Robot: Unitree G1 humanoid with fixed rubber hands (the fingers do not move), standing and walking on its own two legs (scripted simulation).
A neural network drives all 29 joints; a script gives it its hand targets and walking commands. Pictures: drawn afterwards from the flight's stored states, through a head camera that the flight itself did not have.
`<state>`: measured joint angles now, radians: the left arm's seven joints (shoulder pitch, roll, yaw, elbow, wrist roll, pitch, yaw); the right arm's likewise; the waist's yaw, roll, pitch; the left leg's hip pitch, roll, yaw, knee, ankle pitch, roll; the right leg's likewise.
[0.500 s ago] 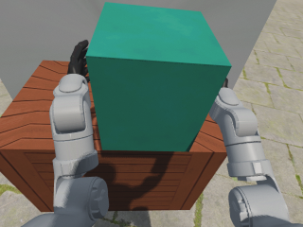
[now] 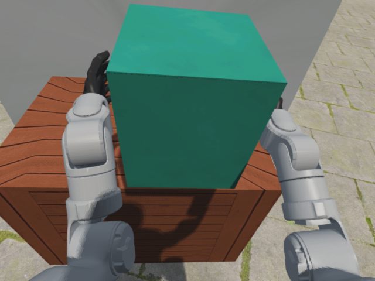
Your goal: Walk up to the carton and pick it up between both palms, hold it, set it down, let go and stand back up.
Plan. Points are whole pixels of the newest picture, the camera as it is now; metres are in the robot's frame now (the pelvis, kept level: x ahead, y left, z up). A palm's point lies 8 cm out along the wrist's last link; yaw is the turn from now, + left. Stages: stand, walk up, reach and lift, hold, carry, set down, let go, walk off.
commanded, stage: hold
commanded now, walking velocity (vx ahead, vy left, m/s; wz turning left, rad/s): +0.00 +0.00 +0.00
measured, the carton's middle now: (186, 103) +0.39 +0.00 +0.21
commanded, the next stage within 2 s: none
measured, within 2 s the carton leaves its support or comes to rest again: neither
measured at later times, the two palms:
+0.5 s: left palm (95, 99) +0.36 +0.16 +0.24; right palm (267, 111) +0.35 -0.15 +0.22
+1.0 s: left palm (96, 97) +0.36 +0.16 +0.24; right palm (269, 110) +0.35 -0.16 +0.22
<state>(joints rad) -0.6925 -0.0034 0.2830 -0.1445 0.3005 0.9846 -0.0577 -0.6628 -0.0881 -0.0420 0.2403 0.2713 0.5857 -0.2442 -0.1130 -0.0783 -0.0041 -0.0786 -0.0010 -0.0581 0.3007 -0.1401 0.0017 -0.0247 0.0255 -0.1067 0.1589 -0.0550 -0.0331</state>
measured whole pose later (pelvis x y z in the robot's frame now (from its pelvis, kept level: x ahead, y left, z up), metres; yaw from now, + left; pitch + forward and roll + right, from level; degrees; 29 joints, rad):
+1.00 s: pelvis +0.00 +0.00 +0.00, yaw +0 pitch -6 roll -1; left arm -0.71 -0.01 0.29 -0.11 0.31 0.98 -0.06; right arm -0.68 -0.09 -0.05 0.27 0.26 0.59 -0.24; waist -0.10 -0.08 0.00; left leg -0.07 0.00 -0.05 0.30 -0.14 0.00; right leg -0.02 0.02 -0.10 0.17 -0.06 -0.03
